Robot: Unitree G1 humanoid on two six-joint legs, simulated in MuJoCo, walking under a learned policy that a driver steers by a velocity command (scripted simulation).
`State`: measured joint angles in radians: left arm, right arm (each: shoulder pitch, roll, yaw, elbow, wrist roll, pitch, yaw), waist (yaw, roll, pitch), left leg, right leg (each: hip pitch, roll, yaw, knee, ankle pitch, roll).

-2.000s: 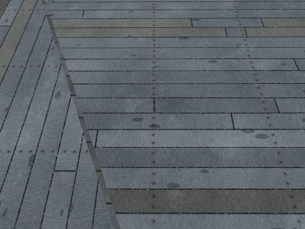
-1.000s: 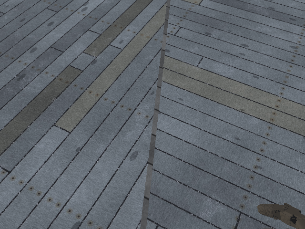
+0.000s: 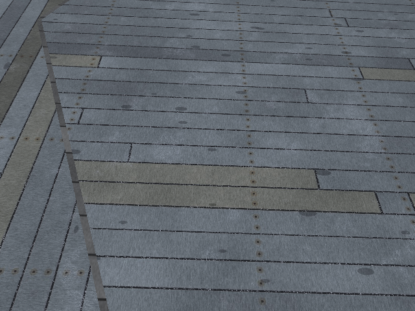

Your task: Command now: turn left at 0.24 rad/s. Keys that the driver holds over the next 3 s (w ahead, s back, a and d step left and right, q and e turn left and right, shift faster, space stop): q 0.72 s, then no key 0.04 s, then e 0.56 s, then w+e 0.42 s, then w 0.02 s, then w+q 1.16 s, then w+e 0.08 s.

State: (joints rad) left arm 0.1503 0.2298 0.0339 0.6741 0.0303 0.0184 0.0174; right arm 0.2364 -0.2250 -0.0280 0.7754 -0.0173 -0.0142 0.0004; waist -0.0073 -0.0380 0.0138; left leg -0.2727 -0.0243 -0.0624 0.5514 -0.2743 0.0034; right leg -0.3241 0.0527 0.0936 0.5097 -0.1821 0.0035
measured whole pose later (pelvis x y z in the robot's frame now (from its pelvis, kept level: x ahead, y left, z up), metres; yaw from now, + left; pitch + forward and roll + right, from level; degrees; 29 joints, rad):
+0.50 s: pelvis +0.00 +0.03 -0.01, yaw +16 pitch +1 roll -2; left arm 0.15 0.29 0.09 0.68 -0.01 0.02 0.03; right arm 0.18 -0.30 -0.08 0.60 0.02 0.06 0.02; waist 0.01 -0.02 0.04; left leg -0.34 0.02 0.02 0.65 -0.31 0.01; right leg -0.32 -0.12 -0.14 0.61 -0.29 0.04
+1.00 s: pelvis +0.02 +0.05 +0.00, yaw +25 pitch +1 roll +0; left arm 0.18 0.26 0.05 0.74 0.00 0.01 0.00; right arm 0.15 -0.23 -0.02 0.64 -0.03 0.00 -0.01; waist 0.01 0.01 0.01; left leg -0.28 -0.09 -0.09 0.55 -0.28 0.04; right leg -0.27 -0.01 0.06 0.53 -0.28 0.03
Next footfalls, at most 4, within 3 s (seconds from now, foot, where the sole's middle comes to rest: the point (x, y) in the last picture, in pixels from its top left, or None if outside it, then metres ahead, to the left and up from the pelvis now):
0.50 left None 0.02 0.14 -0.77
0.94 right None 0.11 -0.06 -0.77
1.46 right None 0.08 -0.09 -0.77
1.96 left None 0.42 0.11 -0.77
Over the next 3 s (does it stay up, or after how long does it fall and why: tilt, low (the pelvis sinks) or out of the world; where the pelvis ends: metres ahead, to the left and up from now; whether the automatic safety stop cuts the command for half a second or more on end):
stays up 0.79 0.13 -0.02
